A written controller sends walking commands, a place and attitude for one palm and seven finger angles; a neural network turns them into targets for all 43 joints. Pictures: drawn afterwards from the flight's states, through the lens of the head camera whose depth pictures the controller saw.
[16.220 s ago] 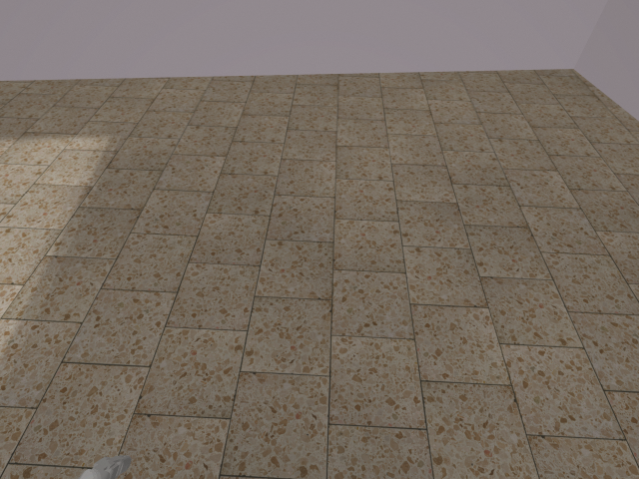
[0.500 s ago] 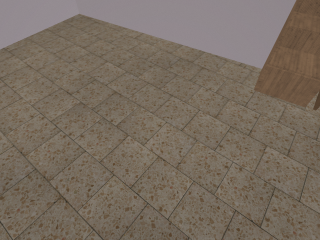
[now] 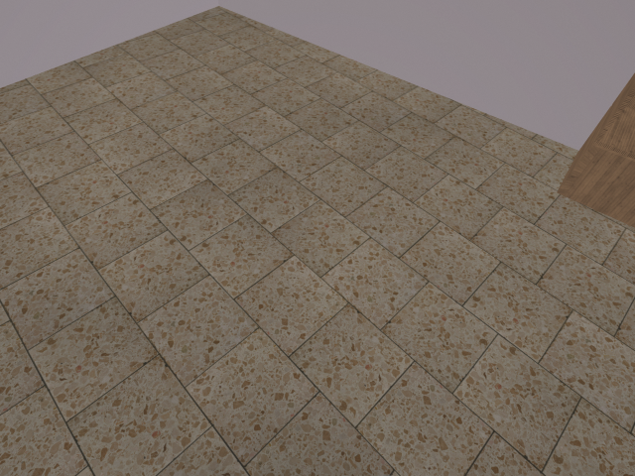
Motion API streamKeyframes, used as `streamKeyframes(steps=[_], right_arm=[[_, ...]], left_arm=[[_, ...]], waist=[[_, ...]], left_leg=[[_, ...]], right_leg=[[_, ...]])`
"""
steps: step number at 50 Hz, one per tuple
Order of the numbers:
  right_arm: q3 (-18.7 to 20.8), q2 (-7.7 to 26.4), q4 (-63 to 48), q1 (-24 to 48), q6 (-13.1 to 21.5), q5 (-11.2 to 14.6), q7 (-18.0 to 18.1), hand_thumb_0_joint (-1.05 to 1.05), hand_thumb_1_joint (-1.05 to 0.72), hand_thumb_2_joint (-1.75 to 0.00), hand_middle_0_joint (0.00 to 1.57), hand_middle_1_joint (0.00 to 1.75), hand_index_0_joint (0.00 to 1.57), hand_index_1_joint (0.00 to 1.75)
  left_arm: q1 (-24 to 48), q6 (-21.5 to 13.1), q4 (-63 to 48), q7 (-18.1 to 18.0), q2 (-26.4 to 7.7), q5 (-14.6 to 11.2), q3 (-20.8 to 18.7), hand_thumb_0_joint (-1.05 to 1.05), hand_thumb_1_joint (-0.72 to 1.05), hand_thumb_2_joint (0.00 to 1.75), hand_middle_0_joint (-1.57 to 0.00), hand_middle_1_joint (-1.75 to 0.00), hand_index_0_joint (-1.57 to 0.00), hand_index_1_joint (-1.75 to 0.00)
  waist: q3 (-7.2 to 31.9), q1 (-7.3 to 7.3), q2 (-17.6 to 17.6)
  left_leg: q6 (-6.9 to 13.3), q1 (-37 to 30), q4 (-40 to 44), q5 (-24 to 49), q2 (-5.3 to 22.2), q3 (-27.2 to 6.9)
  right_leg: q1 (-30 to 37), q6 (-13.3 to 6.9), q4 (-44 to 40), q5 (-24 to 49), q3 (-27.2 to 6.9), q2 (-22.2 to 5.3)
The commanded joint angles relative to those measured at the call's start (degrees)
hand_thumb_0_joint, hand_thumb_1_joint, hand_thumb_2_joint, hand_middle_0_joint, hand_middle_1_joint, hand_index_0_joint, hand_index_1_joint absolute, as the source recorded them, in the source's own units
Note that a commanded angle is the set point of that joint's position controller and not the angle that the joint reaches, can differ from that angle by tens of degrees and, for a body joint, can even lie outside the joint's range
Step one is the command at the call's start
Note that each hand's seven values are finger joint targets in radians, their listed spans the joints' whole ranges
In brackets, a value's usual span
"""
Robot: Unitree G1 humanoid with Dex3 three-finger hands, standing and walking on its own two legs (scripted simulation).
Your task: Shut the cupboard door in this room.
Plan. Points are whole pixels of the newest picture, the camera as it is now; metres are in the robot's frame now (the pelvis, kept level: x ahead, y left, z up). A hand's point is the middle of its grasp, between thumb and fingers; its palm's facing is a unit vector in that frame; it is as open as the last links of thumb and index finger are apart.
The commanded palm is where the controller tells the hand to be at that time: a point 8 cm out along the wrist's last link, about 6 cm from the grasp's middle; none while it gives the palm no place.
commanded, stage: turn or walk to find it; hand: left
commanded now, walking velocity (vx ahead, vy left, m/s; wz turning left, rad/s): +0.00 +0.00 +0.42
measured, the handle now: out of the picture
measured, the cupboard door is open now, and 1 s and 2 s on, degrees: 82 82 82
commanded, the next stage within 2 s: none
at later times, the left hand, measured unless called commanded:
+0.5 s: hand out of the picture -0.02 +0.18 -0.18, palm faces +0.22 -0.95 -0.23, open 7.3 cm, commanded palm none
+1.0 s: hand out of the picture +0.00 +0.20 -0.15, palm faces +0.37 -0.88 -0.29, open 7.4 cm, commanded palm none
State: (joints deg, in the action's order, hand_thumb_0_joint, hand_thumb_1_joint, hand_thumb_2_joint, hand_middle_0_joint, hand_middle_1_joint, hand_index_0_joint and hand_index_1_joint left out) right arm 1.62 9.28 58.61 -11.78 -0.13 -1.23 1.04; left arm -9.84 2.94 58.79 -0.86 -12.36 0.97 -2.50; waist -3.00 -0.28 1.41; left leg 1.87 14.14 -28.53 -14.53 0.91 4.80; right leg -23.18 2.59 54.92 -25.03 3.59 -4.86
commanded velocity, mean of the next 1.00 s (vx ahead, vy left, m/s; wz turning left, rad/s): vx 0.00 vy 0.00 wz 0.42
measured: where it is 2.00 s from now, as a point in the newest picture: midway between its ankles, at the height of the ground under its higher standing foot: outside the picture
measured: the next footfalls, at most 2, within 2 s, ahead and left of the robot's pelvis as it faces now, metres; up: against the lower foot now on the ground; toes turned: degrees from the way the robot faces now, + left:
right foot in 0.16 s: +0.03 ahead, -0.13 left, +0.00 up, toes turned -4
left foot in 0.56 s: -0.03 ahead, +0.12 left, +0.00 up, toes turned +18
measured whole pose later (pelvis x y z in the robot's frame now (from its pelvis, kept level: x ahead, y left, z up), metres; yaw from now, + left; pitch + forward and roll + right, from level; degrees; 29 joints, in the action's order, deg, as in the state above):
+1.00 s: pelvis -0.04 -0.04 -0.01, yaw +22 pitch +0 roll +1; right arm 3.8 12.0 55.7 -11.6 -2.5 -1.0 -0.3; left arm -5.7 1.3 53.1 -0.9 -11.5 0.4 -2.6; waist -4.3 -2.1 -2.9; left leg -1.4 18.8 -32.6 -13.9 -0.9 -4.8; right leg -15.5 1.1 33.7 -18.1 3.8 -1.9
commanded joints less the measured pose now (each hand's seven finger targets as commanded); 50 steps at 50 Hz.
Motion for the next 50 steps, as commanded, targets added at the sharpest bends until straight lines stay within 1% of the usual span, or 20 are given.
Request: streamKeyframes(steps=[1,6,7,9,10,12,14,16,22,25,26,28,29,33,38,43,47,48,49,50], right_arm=[[2.25,10.07,-0.42,-4.24,1.33,-0.03,0.98,0.00,-0.90,-0.90,0.20,0.30,0.20,0.30],[2.84,10.26,-0.52,-2.05,0.36,0.49,0.36,0.00,-0.90,-0.90,0.20,0.30,0.20,0.30],[2.73,9.13,-0.77,-1.38,0.32,0.79,0.10,0.00,-0.90,-0.90,0.20,0.30,0.20,0.30],[1.95,4.76,-3.37,0.35,-0.19,1.06,-0.40,0.00,-0.90,-0.90,0.20,0.30,0.20,0.30],[2.53,6.25,-3.79,2.50,-1.22,0.72,-0.25,0.00,-0.90,-0.90,0.20,0.30,0.20,0.30],[3.24,7.06,-2.58,1.38,-2.42,0.37,-0.51,0.00,-0.90,-0.90,0.20,0.30,0.20,0.30],[3.32,6.22,-1.55,-1.08,-2.48,0.49,-1.04,0.00,-0.90,-0.90,0.20,0.30,0.20,0.30],[3.18,5.66,-1.78,-0.92,-2.54,0.56,-1.35,0.00,-0.90,-0.90,0.20,0.30,0.20,0.30],[2.44,5.40,-4.67,4.16,-1.72,0.80,-1.51,0.00,-0.90,-0.90,0.20,0.30,0.20,0.30],[2.40,6.28,-4.14,0.48,-1.04,0.71,-1.45,0.00,-0.90,-0.90,0.20,0.30,0.20,0.30],[2.70,7.74,-3.60,-1.69,-0.60,0.64,-1.55,0.00,-0.90,-0.90,0.20,0.30,0.20,0.30],[4.87,17.02,-3.87,-5.80,-0.11,0.17,-1.00,0.00,-0.90,-0.90,0.20,0.30,0.20,0.30],[4.79,17.48,-3.29,-6.40,-0.70,0.17,-0.93,0.00,-0.90,-0.90,0.20,0.30,0.20,0.30],[3.32,12.81,-4.73,0.62,-0.11,-0.12,0.26,0.00,-0.90,-0.90,0.20,0.30,0.20,0.30],[3.75,13.22,-5.10,-1.61,0.04,0.01,0.12,0.00,-0.90,-0.90,0.20,0.30,0.20,0.30],[4.35,13.69,-5.68,-1.51,-0.56,-0.37,-0.16,0.00,-0.90,-0.90,0.20,0.30,0.20,0.30],[4.67,13.43,-6.75,0.91,-1.02,-0.16,-0.47,0.00,-0.90,-0.90,0.20,0.30,0.20,0.30],[4.57,12.10,-7.14,0.99,-1.02,0.25,-0.63,0.00,-0.90,-0.90,0.20,0.30,0.20,0.30],[4.07,8.46,-7.80,0.05,-1.02,0.82,-1.04,0.00,-0.90,-0.90,0.20,0.30,0.20,0.30],[3.77,7.36,-9.61,2.20,-1.15,0.52,-0.91,0.00,-0.90,-0.90,0.20,0.30,0.20,0.30]], left_arm=[[-0.53,-2.04,-2.41,-0.13,-1.56,-0.26,0.64,0.00,0.90,0.90,-0.20,-0.30,-0.20,-0.30],[-5.98,-2.73,-0.58,-0.73,-2.74,-0.48,0.05,0.00,0.90,0.90,-0.20,-0.30,-0.20,-0.30],[-7.60,-3.11,-0.13,-0.93,-4.17,-0.28,-0.16,0.00,0.90,0.90,-0.20,-0.30,-0.20,-0.30],[-8.17,-3.60,-0.69,-1.31,-10.50,0.36,-1.48,0.00,0.90,0.90,-0.20,-0.30,-0.20,-0.30],[-8.27,-3.55,-1.30,-1.22,-10.43,0.28,-1.59,0.00,0.90,0.90,-0.20,-0.30,-0.20,-0.30],[-4.11,-3.32,-2.73,-1.31,-8.24,0.22,-1.77,0.00,0.90,0.90,-0.20,-0.30,-0.20,-0.30],[-1.60,-3.41,-3.83,-1.26,-6.81,0.21,-1.35,0.00,0.90,0.90,-0.20,-0.30,-0.20,-0.30],[-2.40,-3.71,-4.19,-1.24,-7.32,0.51,-1.49,0.00,0.90,0.90,-0.20,-0.30,-0.20,-0.30],[-5.89,-3.19,-3.64,-1.01,-10.62,0.99,-2.80,0.00,0.90,0.90,-0.20,-0.30,-0.20,-0.30],[-4.55,-2.77,-3.86,-0.78,-11.25,0.52,-3.08,0.00,0.90,0.90,-0.20,-0.30,-0.20,-0.30],[-4.00,-2.42,-4.31,-0.67,-10.54,0.06,-3.02,0.00,0.90,0.90,-0.20,-0.30,-0.20,-0.30],[-2.48,-1.63,-7.60,-0.25,-4.45,-0.32,-1.51,0.00,0.90,0.90,-0.20,-0.30,-0.20,-0.30],[0.16,-1.08,-8.15,-0.45,-5.77,0.04,-1.48,0.00,0.90,0.90,-0.20,-0.30,-0.20,-0.30],[0.69,-0.98,-6.15,0.28,-5.70,0.02,-1.94,0.00,0.90,0.90,-0.20,-0.30,-0.20,-0.30],[1.53,-1.13,-6.69,0.25,-5.02,-0.23,-1.52,0.00,0.90,0.90,-0.20,-0.30,-0.20,-0.30],[3.09,-1.34,-8.36,-0.02,-4.22,-0.53,-1.22,0.00,0.90,0.90,-0.20,-0.30,-0.20,-0.30],[-2.62,-2.20,-7.22,-0.19,-4.94,-0.81,-1.50,0.00,0.90,0.90,-0.20,-0.30,-0.20,-0.30],[-5.21,-2.72,-6.77,-0.38,-6.55,-0.57,-1.82,0.00,0.90,0.90,-0.20,-0.30,-0.20,-0.30],[-6.63,-3.44,-6.72,-0.80,-11.39,0.36,-2.79,0.00,0.90,0.90,-0.20,-0.30,-0.20,-0.30],[-6.79,-3.41,-7.48,-0.99,-14.83,0.53,-3.28,0.00,0.90,0.90,-0.20,-0.30,-0.20,-0.30]], waist=[[6.05,-1.10,-7.44],[5.60,1.26,-8.79],[6.08,1.91,-5.59],[3.03,2.26,12.08],[2.00,3.41,11.02],[-2.37,1.49,9.58],[-1.84,-0.46,6.42],[0.02,-0.06,7.25],[2.63,3.01,9.61],[5.69,0.90,8.32],[6.82,-0.61,3.40],[6.81,-2.92,-21.27],[5.50,-3.38,-14.68],[3.00,-0.66,-12.80],[5.47,-1.32,-8.62],[5.26,-1.78,-10.76],[6.87,1.04,-10.61],[7.84,2.24,-6.54],[8.76,2.81,6.56],[6.04,3.65,16.61]], left_leg=[[7.43,-12.00,8.64,31.33,14.12,-12.96],[4.19,-4.99,4.55,26.67,10.94,-13.48],[1.71,-0.90,1.73,20.45,8.41,-11.63],[-3.36,12.75,-10.53,-10.20,-1.27,-3.10],[-3.25,12.36,-20.07,-17.56,-0.53,-5.54],[-3.36,13.74,-31.68,-14.51,0.62,-7.18],[-3.84,14.16,-34.94,-11.40,1.09,-6.03],[-4.75,13.33,-32.83,-10.72,1.27,-4.61],[-5.09,9.72,-17.21,-12.54,1.57,-1.13],[-4.71,1.44,-3.49,-2.86,0.80,0.90],[-4.12,-4.78,3.84,4.39,1.70,-0.65],[5.88,-12.53,10.79,28.90,21.55,-26.43],[8.19,-7.69,10.73,24.97,23.12,-23.69],[6.92,-6.08,9.44,24.58,14.24,-17.15],[7.32,-8.99,8.76,26.08,12.97,-17.36],[7.90,-6.71,7.59,25.48,12.67,-20.75],[5.17,0.49,3.09,22.05,9.30,-21.11],[2.64,4.93,-0.38,15.28,6.54,-19.56],[-1.62,15.26,-10.23,-0.59,0.14,-12.65],[-3.89,20.75,-22.22,-19.32,-4.60,-7.70]], right_leg=[[-0.90,0.61,-9.96,-1.08,-1.13,0.05],[11.70,0.37,-29.62,11.88,1.19,1.21],[16.71,-0.21,-33.96,17.59,-0.91,-1.25],[20.46,-8.17,-36.94,30.72,-14.94,-17.88],[15.29,-12.20,-38.14,30.63,-15.39,-20.70],[9.17,-12.37,-39.76,23.51,-11.75,-17.47],[10.24,-10.43,-37.41,27.85,-5.70,-14.81],[12.51,-9.72,-35.93,30.66,-2.44,-13.84],[16.87,-10.90,-31.89,33.82,-1.86,-15.75],[15.50,-7.40,-26.06,31.49,1.39,-14.50],[11.76,-4.71,-21.27,27.21,3.63,-12.94],[-7.83,1.80,-1.54,-10.96,5.60,-1.62],[-5.46,0.77,4.13,-10.84,0.97,-2.28],[-7.96,1.27,8.77,-0.61,-2.14,-1.60],[-6.62,2.21,4.09,0.66,-2.15,-0.15],[-1.54,1.86,-7.32,-1.50,-1.80,1.40],[11.75,1.19,-25.20,8.70,-0.07,3.15],[18.59,0.90,-33.16,14.48,-1.41,1.07],[26.73,-2.36,-37.94,15.18,-12.46,-10.82],[22.54,-8.36,-38.70,23.86,-23.04,-22.04]])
